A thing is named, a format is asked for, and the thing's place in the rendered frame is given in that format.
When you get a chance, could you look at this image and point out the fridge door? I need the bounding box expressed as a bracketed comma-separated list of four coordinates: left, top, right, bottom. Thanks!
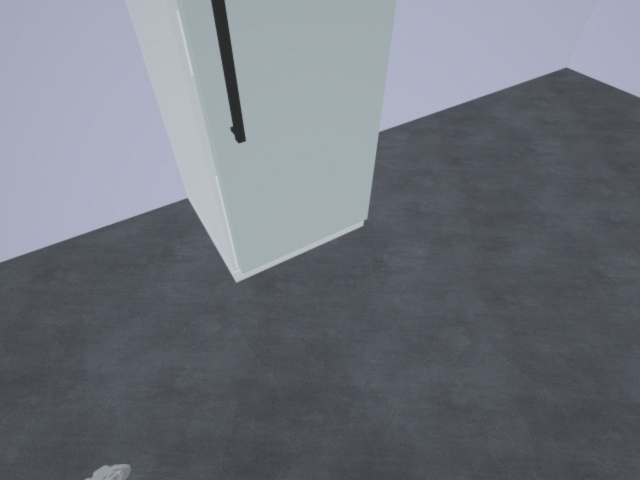
[177, 0, 397, 274]

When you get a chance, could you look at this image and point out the handle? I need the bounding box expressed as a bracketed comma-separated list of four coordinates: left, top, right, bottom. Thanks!
[211, 0, 246, 143]

